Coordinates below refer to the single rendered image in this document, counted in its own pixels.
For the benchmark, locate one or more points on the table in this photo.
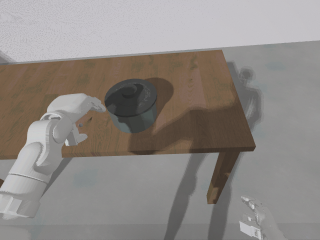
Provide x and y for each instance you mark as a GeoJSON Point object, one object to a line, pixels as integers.
{"type": "Point", "coordinates": [198, 107]}

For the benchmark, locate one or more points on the right robot forearm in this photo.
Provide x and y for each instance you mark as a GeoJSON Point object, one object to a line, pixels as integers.
{"type": "Point", "coordinates": [272, 234]}

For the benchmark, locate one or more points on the robot left hand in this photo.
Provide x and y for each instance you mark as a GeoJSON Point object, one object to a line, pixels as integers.
{"type": "Point", "coordinates": [75, 106]}

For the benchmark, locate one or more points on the knob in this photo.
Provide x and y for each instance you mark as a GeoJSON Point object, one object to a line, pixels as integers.
{"type": "Point", "coordinates": [129, 91]}

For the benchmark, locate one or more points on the lid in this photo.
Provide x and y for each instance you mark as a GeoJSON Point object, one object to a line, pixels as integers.
{"type": "Point", "coordinates": [119, 106]}

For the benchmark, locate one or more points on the left robot forearm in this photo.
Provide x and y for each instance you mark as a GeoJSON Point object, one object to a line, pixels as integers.
{"type": "Point", "coordinates": [23, 188]}

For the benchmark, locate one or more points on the left robot upper arm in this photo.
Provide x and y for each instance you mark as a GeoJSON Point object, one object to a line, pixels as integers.
{"type": "Point", "coordinates": [14, 233]}

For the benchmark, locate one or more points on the pot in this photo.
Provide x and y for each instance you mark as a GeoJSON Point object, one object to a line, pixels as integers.
{"type": "Point", "coordinates": [137, 123]}

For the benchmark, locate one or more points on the robot right hand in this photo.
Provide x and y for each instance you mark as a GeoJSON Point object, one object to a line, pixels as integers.
{"type": "Point", "coordinates": [253, 226]}

